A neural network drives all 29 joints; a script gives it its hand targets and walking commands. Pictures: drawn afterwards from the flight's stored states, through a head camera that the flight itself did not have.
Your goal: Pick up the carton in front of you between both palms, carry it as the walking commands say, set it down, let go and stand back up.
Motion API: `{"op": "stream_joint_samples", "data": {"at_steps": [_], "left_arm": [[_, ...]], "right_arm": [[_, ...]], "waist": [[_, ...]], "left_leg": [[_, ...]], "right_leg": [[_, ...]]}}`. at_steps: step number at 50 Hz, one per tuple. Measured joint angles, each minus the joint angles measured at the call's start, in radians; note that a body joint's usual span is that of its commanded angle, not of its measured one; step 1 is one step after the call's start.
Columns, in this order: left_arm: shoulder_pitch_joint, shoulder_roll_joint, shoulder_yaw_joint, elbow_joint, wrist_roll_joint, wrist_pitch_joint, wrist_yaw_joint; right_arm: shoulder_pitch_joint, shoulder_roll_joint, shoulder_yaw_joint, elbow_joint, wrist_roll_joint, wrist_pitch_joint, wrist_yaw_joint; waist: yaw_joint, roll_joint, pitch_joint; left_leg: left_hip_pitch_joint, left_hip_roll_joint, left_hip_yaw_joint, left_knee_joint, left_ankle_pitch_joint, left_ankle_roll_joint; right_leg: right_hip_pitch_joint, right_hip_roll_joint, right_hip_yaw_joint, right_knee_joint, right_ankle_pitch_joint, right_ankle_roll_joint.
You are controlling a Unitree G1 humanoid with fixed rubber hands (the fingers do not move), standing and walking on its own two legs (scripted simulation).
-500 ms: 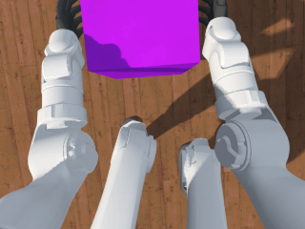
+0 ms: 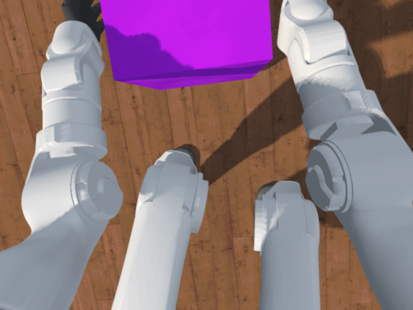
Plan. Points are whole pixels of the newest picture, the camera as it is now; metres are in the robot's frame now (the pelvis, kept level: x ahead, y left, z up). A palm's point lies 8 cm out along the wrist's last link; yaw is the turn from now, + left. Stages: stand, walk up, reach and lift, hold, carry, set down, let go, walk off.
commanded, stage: set down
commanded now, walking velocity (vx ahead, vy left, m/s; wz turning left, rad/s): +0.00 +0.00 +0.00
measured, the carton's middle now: (192, 19) +0.52 +0.16 -0.25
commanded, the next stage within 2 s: none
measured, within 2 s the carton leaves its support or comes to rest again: rests again in 0.34 s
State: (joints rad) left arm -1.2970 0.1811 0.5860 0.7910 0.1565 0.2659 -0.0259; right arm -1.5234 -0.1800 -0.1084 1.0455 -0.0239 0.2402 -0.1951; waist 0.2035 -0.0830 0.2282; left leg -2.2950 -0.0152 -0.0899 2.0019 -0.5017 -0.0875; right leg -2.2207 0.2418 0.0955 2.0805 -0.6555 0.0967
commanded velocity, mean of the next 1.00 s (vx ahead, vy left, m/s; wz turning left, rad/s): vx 0.00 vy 0.00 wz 0.00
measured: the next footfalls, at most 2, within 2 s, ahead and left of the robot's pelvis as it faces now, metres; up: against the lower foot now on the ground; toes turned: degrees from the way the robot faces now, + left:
none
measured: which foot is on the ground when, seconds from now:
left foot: down 0.00-1.00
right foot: down 0.00-1.00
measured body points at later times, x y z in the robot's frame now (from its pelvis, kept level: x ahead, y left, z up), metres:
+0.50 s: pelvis -0.01 -0.01 -0.01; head +0.37 +0.05 +0.22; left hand +0.46 +0.30 -0.20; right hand +0.57 +0.01 -0.21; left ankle +0.12 +0.14 -0.37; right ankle +0.08 -0.12 -0.37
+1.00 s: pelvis -0.01 -0.01 -0.02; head +0.37 +0.04 +0.19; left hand +0.45 +0.33 -0.23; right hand +0.58 +0.00 -0.23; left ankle +0.12 +0.14 -0.37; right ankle +0.08 -0.12 -0.37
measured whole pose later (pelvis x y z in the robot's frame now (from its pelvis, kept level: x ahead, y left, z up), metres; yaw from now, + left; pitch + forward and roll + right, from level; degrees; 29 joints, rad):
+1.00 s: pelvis -0.01 -0.01 -0.02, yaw +2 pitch +37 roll +2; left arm -1.44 0.34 0.56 1.16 0.06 0.05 -0.02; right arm -1.62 -0.31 0.04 1.14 0.08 0.14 -0.11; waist 0.19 -0.04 0.46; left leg -2.25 0.04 -0.05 2.09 -0.49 -0.06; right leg -2.19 0.17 0.06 2.19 -0.66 0.06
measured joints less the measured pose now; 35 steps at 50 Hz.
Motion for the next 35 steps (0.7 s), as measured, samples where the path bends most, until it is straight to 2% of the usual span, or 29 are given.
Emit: {"op": "stream_joint_samples", "data": {"at_steps": [18,35], "left_arm": [[-0.038,0.038,-0.027,0.078,-0.003,-0.030,-0.027],[-0.081,0.055,0.002,0.149,0.020,-0.072,-0.070]], "right_arm": [[-0.060,-0.038,0.042,0.092,0.030,-0.036,0.025],[-0.088,-0.064,0.009,0.138,0.003,-0.070,0.101]], "waist": [[0.002,-0.019,0.099],[0.000,-0.013,0.142]], "left_leg": [[0.023,0.035,0.015,0.036,0.002,0.006],[0.030,0.048,0.029,0.063,0.012,0.013]], "right_leg": [[0.009,-0.014,-0.020,0.045,0.009,-0.023],[0.007,-0.040,-0.030,0.085,0.015,-0.040]]}}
